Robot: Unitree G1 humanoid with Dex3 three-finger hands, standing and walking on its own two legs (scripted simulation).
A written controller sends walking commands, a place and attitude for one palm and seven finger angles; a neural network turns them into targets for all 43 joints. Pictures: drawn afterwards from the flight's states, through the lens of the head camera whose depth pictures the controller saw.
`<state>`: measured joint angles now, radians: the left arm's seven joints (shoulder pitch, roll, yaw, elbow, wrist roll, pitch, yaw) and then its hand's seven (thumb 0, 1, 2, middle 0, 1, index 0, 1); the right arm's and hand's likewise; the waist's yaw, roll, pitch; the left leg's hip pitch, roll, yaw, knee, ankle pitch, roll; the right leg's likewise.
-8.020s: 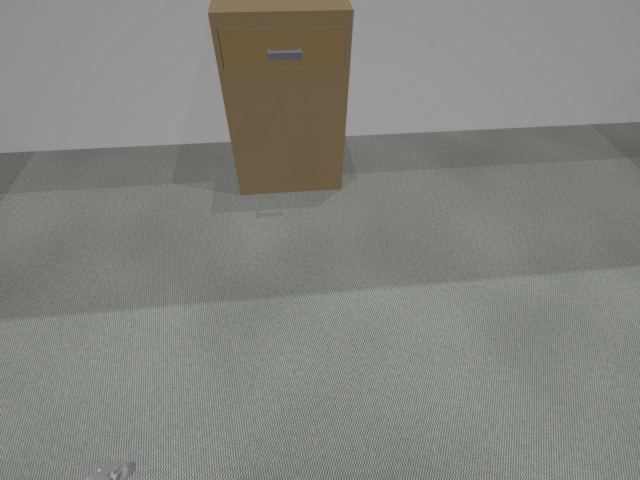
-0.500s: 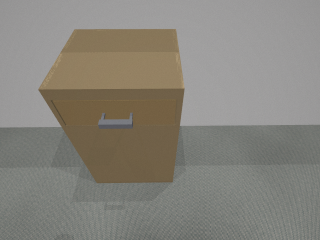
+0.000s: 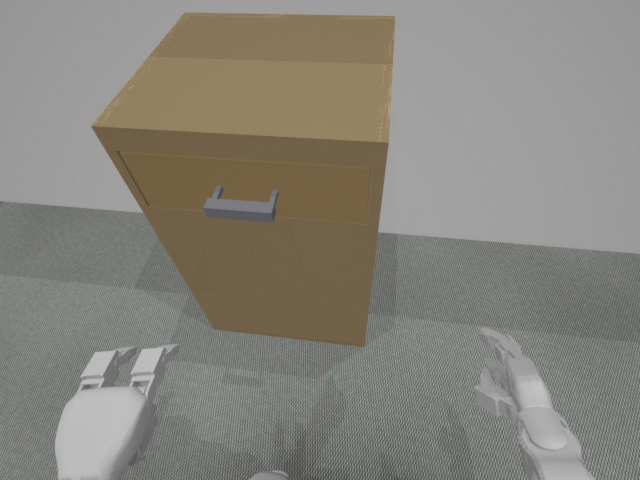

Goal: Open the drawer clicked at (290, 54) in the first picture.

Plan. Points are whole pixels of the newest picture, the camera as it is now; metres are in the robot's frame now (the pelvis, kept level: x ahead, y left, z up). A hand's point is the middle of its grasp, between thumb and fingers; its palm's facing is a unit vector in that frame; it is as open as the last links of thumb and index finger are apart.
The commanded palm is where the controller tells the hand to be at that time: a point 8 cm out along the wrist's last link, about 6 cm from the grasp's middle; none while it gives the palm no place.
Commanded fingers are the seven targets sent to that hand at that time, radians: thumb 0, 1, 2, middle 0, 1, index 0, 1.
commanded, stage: raise the hand with hooked fingers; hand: left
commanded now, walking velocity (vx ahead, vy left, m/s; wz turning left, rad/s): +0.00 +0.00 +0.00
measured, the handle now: (243, 201) +0.54 +0.27 -0.04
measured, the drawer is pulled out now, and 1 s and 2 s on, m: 0.00 0.00 0.00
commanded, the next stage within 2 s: move the hooked fingers above the handle in 1.32 s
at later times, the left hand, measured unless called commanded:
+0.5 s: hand (160, 308) +0.26 +0.25 +0.07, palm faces +0.13 -0.07 -0.99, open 12.4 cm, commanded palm +0.24 +0.25 +0.13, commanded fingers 0.00 -0.38 0.35 -0.29 -1.12 -0.29 -1.12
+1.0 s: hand (132, 221) +0.34 +0.30 +0.13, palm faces +0.07 -0.06 -1.00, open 13.8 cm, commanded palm +0.30 +0.29 +0.18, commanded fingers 0.00 -0.50 0.30 -0.30 -1.20 -0.30 -1.20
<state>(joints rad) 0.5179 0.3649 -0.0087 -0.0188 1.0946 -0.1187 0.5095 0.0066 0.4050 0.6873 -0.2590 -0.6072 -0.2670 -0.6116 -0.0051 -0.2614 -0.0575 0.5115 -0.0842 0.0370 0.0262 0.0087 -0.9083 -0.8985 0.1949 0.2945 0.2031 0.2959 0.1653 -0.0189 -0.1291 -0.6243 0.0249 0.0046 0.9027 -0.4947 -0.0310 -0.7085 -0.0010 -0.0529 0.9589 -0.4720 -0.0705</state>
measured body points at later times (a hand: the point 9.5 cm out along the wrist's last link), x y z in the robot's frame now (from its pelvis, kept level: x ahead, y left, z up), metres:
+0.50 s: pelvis -0.01 +0.03 +0.03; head +0.03 -0.01 +0.47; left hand +0.25 +0.25 +0.12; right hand +0.13 -0.26 -0.09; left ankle -0.03 +0.17 -0.69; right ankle +0.00 -0.07 -0.69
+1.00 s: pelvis +0.00 +0.08 +0.05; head +0.00 +0.05 +0.50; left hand +0.33 +0.30 +0.19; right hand +0.19 -0.14 -0.05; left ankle -0.03 +0.17 -0.69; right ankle +0.00 -0.07 -0.69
